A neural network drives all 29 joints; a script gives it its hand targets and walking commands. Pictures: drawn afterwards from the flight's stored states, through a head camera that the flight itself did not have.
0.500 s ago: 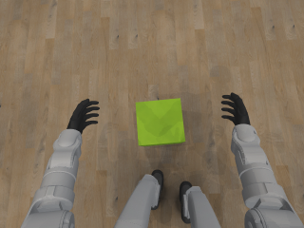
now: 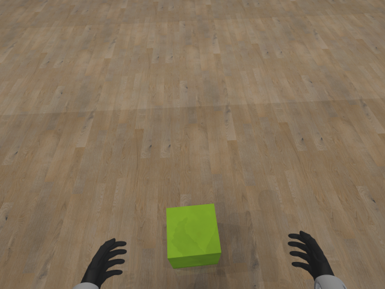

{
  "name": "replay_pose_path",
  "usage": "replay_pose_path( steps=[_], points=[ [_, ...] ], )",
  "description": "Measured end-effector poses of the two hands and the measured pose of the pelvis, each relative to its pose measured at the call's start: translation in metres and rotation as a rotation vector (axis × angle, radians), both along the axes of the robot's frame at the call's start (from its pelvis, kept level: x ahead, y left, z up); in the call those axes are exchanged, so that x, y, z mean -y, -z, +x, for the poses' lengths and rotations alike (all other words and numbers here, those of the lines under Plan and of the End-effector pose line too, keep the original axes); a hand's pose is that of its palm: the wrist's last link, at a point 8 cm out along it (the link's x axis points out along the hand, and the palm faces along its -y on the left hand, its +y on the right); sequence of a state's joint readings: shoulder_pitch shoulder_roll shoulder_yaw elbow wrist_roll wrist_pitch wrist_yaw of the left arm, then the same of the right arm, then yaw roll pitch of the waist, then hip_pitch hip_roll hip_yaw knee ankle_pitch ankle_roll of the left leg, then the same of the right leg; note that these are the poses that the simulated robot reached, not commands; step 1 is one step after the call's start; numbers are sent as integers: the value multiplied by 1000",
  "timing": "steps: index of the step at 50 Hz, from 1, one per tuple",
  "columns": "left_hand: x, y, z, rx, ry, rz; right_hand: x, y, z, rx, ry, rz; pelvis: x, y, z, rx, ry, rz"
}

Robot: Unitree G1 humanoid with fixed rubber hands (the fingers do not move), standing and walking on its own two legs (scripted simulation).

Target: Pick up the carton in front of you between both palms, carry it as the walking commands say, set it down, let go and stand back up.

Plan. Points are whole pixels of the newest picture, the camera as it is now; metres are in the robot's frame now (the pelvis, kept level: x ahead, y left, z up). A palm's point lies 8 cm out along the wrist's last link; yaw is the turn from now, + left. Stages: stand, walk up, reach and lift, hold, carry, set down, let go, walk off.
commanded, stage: let go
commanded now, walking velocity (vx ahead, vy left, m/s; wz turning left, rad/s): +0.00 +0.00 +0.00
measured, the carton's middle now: (193, 237) +0.39 +0.07 -0.65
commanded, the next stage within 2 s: stand in 0.52 s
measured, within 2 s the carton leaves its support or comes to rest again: neither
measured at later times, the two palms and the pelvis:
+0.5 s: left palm (112, 266) +0.17 +0.20 -0.06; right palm (345, 285) +0.17 -0.26 -0.07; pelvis +0.01 -0.04 +0.00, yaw +1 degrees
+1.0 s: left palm (89, 266) +0.17 +0.26 -0.10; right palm out of the picture +0.15 -0.31 -0.08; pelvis +0.03 -0.02 +0.00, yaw -1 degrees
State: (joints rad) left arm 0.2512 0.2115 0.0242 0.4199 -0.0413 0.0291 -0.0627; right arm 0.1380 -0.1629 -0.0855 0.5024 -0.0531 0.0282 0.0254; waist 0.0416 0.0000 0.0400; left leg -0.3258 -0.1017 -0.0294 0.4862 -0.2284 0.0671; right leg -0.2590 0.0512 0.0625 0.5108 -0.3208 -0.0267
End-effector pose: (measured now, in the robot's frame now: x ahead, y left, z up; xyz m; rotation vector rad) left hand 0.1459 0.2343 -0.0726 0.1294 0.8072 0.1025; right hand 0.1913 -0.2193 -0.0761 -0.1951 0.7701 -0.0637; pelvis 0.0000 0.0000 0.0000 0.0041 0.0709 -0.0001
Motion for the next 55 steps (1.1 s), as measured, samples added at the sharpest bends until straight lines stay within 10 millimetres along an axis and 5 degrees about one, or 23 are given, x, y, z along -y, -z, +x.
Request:
replay_pose_path(
  steps=[11,20,28,40,55],
  points=[
    [33,-3,21,20,44,-6,46,-19,-35,-54,29,-16,29,-3,-1,154,3,13],
    [42,-1,11,-44,33,13,46,-7,-34,-79,24,19,40,-1,2,158,-7,13],
    [25,-16,32,25,-22,92,45,-2,-16,-29,17,-23,42,1,7,114,-12,14],
    [-10,22,9,-59,-26,137,111,-11,-45,-143,83,-256,36,2,21,68,-2,-11],
    [-41,19,35,-105,15,201,78,4,-36,-172,115,-196,10,-1,36,62,26,-17]
  ],
)
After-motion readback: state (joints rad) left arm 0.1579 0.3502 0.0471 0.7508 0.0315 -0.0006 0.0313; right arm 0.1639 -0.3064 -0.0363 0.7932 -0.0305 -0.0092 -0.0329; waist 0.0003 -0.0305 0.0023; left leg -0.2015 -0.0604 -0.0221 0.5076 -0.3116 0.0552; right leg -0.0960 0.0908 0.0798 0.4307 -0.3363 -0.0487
